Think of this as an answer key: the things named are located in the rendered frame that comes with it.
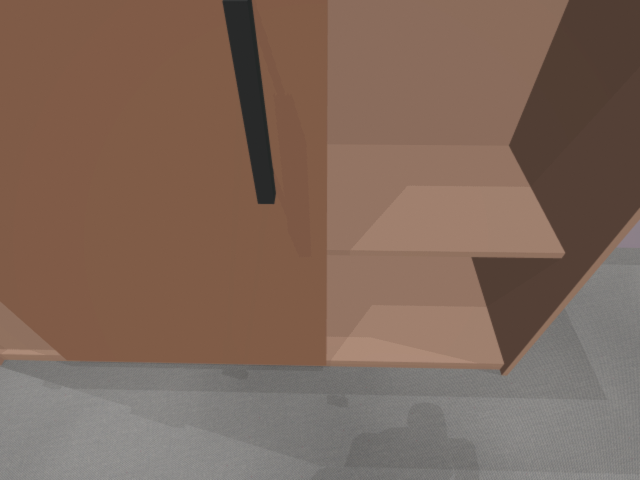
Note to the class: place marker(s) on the handle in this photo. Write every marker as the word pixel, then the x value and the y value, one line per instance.
pixel 243 42

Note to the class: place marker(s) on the wardrobe door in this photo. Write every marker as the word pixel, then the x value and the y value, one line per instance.
pixel 15 334
pixel 129 223

